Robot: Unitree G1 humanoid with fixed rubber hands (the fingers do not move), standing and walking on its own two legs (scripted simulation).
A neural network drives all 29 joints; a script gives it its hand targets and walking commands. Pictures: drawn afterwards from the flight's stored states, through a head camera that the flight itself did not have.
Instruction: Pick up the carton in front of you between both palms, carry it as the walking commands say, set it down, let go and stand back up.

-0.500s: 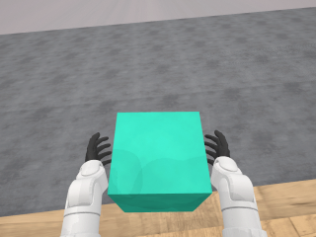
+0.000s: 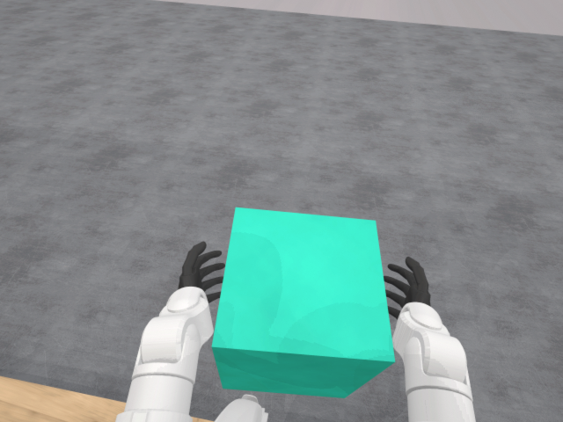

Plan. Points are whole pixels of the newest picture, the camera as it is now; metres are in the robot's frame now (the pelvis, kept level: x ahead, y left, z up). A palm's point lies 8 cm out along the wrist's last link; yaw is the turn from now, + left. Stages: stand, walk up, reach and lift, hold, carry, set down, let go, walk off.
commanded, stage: carry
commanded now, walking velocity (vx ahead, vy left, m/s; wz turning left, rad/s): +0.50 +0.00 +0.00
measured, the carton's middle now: (294, 310) +0.32 +0.04 -0.03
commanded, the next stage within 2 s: none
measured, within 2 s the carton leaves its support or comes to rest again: neither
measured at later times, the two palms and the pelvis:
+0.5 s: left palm (269, 194) +0.75 +0.17 -0.19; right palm (382, 209) +0.74 -0.14 -0.17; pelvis +0.45 +0.02 -0.22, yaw +0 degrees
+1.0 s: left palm (273, 125) +1.14 +0.23 -0.21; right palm (359, 138) +1.13 -0.08 -0.21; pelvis +0.83 +0.08 -0.25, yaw -1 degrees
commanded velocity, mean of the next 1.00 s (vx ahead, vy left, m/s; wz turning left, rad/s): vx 0.50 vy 0.00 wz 0.00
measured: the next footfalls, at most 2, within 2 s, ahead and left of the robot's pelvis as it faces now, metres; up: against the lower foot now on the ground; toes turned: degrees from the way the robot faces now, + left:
left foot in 0.14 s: +0.26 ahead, +0.09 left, -0.16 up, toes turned +1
right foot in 0.52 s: +0.64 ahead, -0.05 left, -0.32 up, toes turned -4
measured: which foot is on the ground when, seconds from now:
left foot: up 0.00-0.12, down 0.14-0.52, up 0.54-0.86, down 0.88-1.00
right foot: down 0.00-0.14, up 0.16-0.50, down 0.52-0.88, up 0.90-1.00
